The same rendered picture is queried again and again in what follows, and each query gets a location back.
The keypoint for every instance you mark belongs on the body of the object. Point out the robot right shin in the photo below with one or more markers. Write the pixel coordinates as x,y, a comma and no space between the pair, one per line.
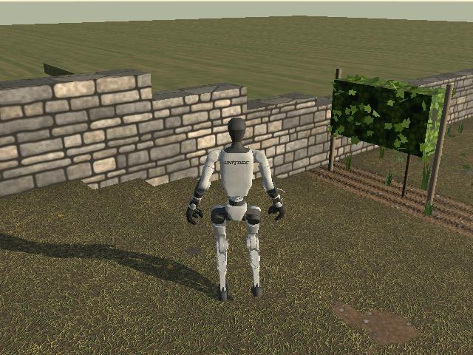
255,263

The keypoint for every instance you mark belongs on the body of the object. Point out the robot left forearm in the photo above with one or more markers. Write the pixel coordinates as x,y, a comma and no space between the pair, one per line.
196,197

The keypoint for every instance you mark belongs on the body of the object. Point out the robot right hand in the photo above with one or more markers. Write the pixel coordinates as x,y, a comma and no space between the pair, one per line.
274,209

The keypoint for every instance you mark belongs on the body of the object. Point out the robot left hand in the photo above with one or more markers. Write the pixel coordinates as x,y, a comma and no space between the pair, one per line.
190,212

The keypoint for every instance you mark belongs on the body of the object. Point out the robot left upper arm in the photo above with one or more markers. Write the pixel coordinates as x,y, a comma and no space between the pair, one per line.
213,156

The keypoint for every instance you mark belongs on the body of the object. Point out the robot right forearm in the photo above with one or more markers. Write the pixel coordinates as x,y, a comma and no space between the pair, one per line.
274,195

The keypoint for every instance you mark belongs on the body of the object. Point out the robot left thigh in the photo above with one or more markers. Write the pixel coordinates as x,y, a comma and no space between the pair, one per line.
218,218

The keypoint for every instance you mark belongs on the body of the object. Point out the robot right upper arm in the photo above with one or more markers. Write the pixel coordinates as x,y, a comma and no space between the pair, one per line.
260,157

